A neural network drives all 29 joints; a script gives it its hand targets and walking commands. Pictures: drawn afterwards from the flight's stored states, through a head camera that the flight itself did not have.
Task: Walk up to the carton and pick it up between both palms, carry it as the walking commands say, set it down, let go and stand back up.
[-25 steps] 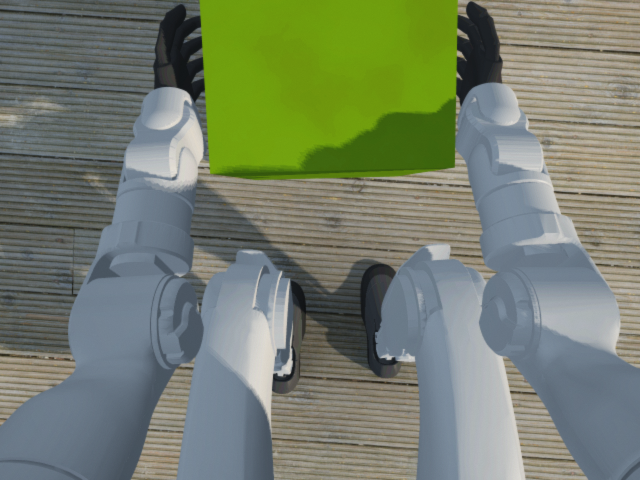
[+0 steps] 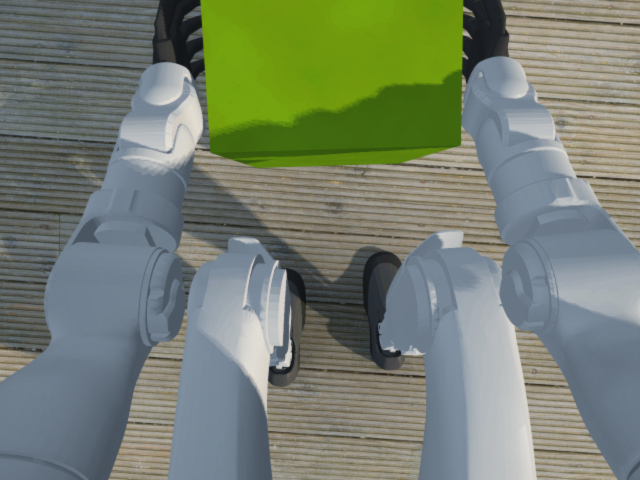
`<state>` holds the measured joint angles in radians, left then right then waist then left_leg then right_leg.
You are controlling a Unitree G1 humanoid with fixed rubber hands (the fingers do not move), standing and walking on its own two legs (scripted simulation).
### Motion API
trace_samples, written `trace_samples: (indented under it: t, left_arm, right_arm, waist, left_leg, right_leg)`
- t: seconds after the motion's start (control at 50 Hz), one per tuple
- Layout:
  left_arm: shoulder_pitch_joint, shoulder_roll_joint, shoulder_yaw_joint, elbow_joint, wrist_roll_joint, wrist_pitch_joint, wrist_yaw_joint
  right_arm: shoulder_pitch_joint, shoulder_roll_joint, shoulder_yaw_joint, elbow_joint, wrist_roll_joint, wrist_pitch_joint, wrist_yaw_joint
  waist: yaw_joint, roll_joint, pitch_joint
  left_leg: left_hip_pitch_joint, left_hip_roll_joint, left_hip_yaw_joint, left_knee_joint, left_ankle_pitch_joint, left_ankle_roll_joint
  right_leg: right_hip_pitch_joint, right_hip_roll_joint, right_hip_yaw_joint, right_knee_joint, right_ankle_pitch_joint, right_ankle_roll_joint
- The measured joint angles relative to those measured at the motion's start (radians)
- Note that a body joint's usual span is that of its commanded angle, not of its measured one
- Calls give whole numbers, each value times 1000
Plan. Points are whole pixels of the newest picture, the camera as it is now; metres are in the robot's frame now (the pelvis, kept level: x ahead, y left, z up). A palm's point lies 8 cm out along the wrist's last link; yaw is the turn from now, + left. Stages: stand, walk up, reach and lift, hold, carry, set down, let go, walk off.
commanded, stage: set down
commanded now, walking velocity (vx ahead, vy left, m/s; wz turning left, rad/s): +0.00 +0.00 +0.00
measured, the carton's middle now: (328, 71) +0.53 -0.01 -0.22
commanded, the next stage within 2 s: none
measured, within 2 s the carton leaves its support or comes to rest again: rests again in 0.16 s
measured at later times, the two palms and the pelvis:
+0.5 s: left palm (185, 71) +0.52 +0.15 -0.15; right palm (480, 62) +0.52 -0.17 -0.15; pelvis +0.00 +0.00 -0.01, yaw +0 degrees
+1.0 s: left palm (183, 67) +0.52 +0.15 -0.15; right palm (481, 57) +0.52 -0.17 -0.16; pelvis -0.01 +0.00 -0.02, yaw +0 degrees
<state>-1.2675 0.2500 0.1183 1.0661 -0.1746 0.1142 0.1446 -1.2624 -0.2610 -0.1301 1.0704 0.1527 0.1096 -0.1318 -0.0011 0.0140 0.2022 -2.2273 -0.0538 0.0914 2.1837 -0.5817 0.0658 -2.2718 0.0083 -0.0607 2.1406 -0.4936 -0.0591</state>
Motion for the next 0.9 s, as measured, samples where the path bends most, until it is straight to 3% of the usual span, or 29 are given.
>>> trace_samples:
  t: [0.34,0.68,0.9]
  left_arm:
    - [-43,6,1,25,-7,-7,2]
    - [-71,7,60,57,39,-7,-22]
    - [-89,7,103,52,82,3,-52]
  right_arm:
    - [-62,-25,14,49,26,1,12]
    - [-101,-19,-19,82,-18,7,21]
    - [-119,-23,-57,81,-53,16,52]
  waist:
    - [-1,-2,43]
    - [-3,-2,47]
    - [-6,0,55]
  left_leg:
    - [-29,3,1,27,10,1]
    - [-50,7,4,41,28,-2]
    - [-64,6,7,45,40,0]
  right_leg:
    - [-28,0,-3,24,12,1]
    - [-53,3,-3,37,34,-2]
    - [-65,3,0,42,43,0]
